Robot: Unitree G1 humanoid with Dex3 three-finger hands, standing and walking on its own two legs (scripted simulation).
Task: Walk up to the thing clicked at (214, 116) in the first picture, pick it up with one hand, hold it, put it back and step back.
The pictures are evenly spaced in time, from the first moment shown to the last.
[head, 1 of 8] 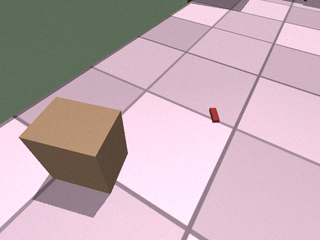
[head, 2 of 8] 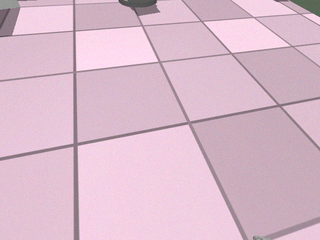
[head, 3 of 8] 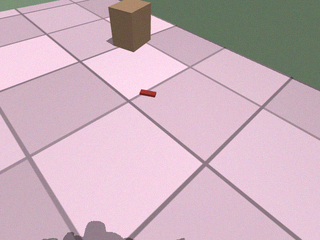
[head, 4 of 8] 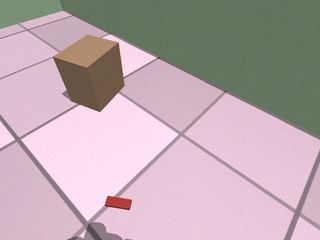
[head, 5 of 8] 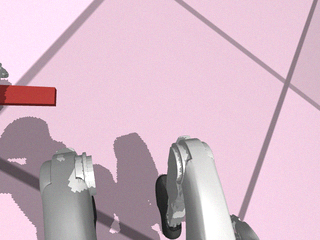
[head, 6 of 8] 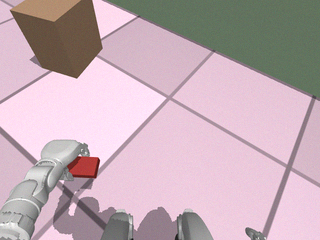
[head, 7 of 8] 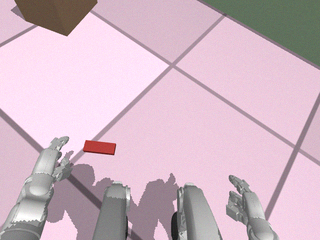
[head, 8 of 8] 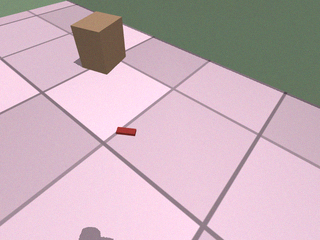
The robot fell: no
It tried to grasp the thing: yes
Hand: left
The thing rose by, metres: 0.68
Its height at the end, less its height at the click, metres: +0.00
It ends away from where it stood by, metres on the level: 0.02
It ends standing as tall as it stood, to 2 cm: yes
